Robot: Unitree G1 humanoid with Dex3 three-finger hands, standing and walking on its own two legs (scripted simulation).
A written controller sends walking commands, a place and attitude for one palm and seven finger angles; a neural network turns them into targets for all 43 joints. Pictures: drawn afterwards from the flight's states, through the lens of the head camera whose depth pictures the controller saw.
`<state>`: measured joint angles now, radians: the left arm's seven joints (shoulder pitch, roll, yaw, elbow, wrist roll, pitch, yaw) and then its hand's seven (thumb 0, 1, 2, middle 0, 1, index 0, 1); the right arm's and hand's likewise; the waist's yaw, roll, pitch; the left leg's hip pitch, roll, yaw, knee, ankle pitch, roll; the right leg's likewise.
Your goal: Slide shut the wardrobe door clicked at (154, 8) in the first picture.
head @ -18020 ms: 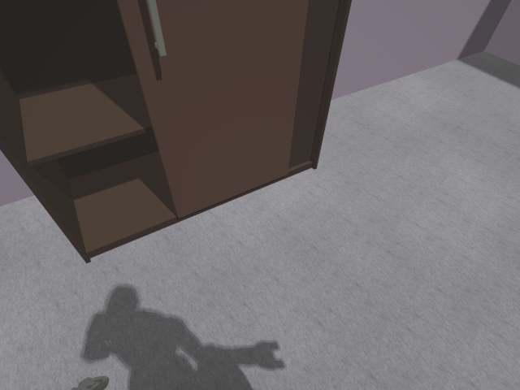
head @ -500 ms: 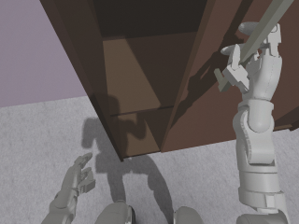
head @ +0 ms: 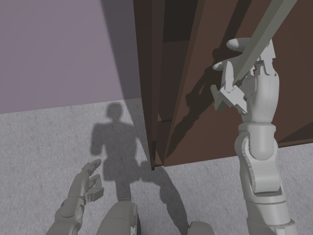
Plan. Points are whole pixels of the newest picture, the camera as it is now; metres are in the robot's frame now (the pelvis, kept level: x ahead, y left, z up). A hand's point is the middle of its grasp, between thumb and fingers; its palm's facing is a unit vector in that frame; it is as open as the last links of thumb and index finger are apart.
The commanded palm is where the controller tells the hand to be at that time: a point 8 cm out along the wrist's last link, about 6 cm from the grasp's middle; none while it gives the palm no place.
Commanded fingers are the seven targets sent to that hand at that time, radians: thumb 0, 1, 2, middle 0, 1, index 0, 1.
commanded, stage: step sideways, sliding the door along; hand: right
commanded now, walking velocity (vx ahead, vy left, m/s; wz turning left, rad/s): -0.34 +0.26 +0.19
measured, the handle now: (245, 46) +0.40 -0.15 +0.23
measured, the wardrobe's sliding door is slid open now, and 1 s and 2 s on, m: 0.05 0.00 0.00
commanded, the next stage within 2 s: stop walking and hold the door there in 0.40 s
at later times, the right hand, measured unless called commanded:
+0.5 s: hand (190, 86) +0.35 -0.06 +0.18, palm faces +0.38 +0.92 -0.04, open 5.9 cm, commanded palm +0.31 -0.10 +0.17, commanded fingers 0.00 -0.90 -0.90 0.45 1.40 0.45 1.40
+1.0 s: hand (195, 90) +0.35 -0.07 +0.18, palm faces +0.39 +0.89 -0.23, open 5.8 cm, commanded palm +0.30 -0.10 +0.17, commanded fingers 0.00 -0.90 -0.90 0.45 1.40 0.45 1.40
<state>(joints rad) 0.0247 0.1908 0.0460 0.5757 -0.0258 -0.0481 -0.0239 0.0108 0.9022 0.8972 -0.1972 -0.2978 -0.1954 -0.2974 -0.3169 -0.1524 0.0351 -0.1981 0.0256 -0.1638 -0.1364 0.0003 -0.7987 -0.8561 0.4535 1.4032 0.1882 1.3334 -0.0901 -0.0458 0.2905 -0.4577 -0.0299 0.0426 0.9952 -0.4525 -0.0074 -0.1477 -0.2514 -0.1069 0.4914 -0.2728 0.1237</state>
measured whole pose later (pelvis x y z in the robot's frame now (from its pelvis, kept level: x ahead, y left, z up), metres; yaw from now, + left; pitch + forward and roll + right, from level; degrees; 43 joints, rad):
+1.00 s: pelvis -0.05 +0.17 +0.01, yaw +10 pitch -1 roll +0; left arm 0.24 0.31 0.03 0.68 -0.06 -0.03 0.08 0.01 0.90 0.90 -0.20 -0.30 -0.19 -0.30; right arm -0.29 -0.47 -0.39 0.44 0.04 -0.11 -0.15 -0.08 -0.72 -0.76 0.45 1.40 0.32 1.40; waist 0.03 -0.03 -0.03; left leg -0.19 -0.05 -0.03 0.42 -0.21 0.03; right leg -0.22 -0.05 -0.13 0.44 -0.20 -0.01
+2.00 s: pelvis -0.06 +0.11 +0.01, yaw +11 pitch -2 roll +0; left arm 0.19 0.20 -0.05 0.69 -0.04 -0.01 0.09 0.01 0.90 0.90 -0.20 -0.30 -0.20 -0.30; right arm -0.33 -0.33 -0.25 0.26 0.07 -0.10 -0.18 -0.04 -0.76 -0.80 0.45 1.40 0.28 1.38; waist -0.02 -0.03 0.05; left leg -0.30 0.03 0.01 0.69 -0.38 -0.01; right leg -0.20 0.04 -0.18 0.37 -0.16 -0.11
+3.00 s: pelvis -0.05 +0.15 +0.01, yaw +10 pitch +1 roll +0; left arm 0.24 0.24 0.01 0.70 -0.02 -0.05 0.08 0.01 0.90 0.90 -0.20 -0.30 -0.20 -0.30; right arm -0.39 -0.45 -0.37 0.44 -0.02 -0.11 -0.03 -0.11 -0.62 -0.80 0.46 1.40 0.35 1.39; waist -0.03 -0.01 -0.03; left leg -0.20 -0.05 0.03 0.42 -0.23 0.06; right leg -0.26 -0.01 -0.15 0.42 -0.18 -0.05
